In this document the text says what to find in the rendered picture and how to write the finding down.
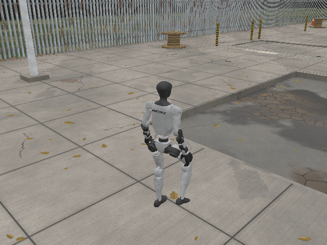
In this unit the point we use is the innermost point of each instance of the right robot foot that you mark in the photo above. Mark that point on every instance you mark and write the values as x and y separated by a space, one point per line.
179 201

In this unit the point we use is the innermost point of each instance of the robot right hand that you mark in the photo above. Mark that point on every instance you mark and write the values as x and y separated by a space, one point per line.
188 158

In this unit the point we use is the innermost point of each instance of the robot head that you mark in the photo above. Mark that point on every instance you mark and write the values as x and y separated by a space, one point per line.
164 91

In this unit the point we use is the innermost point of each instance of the robot left hand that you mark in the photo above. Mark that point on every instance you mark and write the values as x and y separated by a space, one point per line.
149 139

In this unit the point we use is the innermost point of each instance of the left robot forearm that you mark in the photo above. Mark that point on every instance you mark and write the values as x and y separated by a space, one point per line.
146 131

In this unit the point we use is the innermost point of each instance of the left robot upper arm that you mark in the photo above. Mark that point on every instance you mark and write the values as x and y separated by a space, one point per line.
147 114

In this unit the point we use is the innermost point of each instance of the right robot forearm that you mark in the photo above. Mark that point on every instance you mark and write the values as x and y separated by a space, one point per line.
181 142

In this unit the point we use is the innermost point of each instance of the right robot upper arm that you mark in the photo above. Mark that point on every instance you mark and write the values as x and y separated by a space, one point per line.
177 112

